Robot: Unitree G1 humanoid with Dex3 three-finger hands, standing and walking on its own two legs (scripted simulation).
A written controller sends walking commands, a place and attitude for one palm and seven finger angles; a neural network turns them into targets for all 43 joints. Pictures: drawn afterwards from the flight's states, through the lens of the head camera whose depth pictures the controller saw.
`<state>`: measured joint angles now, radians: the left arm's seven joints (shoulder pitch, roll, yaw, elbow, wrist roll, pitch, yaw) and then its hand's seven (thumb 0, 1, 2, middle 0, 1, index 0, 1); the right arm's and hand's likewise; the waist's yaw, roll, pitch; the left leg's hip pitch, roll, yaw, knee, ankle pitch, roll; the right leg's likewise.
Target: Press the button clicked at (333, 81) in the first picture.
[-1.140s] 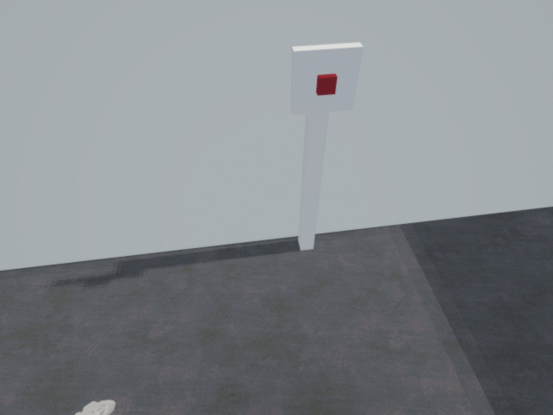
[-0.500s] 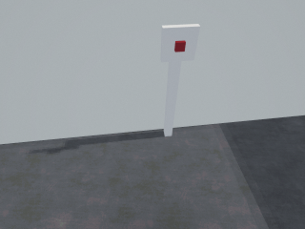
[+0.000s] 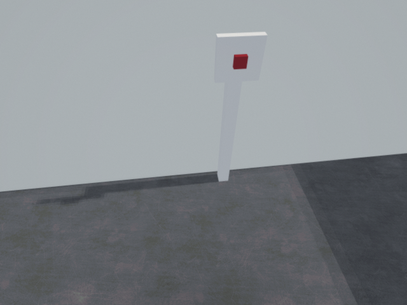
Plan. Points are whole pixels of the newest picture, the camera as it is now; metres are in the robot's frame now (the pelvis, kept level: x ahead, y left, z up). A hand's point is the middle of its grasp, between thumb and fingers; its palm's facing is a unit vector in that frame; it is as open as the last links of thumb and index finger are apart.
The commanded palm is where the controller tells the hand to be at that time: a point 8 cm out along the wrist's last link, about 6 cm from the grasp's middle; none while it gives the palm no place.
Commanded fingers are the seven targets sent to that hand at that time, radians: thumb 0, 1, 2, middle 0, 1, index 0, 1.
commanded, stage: look at it before walking up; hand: left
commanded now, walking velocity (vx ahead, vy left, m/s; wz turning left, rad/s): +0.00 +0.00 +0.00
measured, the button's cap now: (240, 61) +0.93 -0.08 +0.03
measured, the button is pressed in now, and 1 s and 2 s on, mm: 0 0 0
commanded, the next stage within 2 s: walk to a spot facing it in 0.30 s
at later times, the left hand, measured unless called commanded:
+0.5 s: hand out of the picture +0.08 +0.24 -0.16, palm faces -0.02 -0.95 -0.32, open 7.4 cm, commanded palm none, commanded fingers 0.00 0.90 0.90 -0.20 -0.30 -0.20 -0.30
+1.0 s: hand out of the picture +0.06 +0.16 -0.17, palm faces -0.18 -0.94 -0.28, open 7.4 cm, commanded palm none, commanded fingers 0.00 0.90 0.90 -0.20 -0.30 -0.20 -0.30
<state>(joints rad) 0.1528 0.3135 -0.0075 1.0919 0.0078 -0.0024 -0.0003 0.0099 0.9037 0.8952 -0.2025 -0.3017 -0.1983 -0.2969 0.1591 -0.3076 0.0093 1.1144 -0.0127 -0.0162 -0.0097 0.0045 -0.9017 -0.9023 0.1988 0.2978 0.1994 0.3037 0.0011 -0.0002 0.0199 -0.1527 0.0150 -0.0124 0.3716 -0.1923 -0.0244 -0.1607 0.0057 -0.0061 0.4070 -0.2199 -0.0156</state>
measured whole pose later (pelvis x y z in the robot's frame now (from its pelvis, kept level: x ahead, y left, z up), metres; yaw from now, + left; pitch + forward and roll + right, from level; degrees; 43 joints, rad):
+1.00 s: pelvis -0.01 -0.03 -0.02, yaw -15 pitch +0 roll +2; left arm 0.28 0.20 0.04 0.93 0.01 0.03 0.01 0.01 0.91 0.90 -0.20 -0.30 -0.20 -0.30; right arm 0.16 -0.23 -0.06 0.97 -0.01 0.05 -0.02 0.01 -0.90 -0.90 0.20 0.30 0.20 0.30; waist 0.03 0.03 0.09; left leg -0.47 0.06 0.01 1.12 -0.38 -0.05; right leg -0.30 0.07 -0.01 0.60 -0.30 -0.09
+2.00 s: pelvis -0.02 +0.06 +0.00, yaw -52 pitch +1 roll -1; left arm 0.18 0.21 0.08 0.94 0.03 0.09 -0.05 0.01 0.91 0.90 -0.20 -0.30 -0.19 -0.30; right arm 0.39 -0.19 -0.05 0.99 -0.03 -0.02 -0.03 0.00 -0.90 -0.90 0.20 0.30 0.20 0.30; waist -0.06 -0.01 0.03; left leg -0.17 0.12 0.32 0.46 -0.29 0.02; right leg -0.40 -0.07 -0.06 0.85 -0.41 0.05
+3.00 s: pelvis +0.16 -0.27 +0.00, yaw -76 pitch -1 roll +0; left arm 0.22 0.19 0.10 1.00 0.03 0.02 -0.02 0.01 0.91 0.90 -0.19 -0.30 -0.19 -0.30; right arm 0.38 -0.16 -0.05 1.07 -0.02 -0.09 -0.03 -0.01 -0.93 -0.90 0.20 0.30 0.20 0.30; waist 0.00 -0.05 0.01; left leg -0.07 0.02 0.30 0.37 -0.28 0.06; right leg -0.67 -0.12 -0.02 1.12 -0.10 0.02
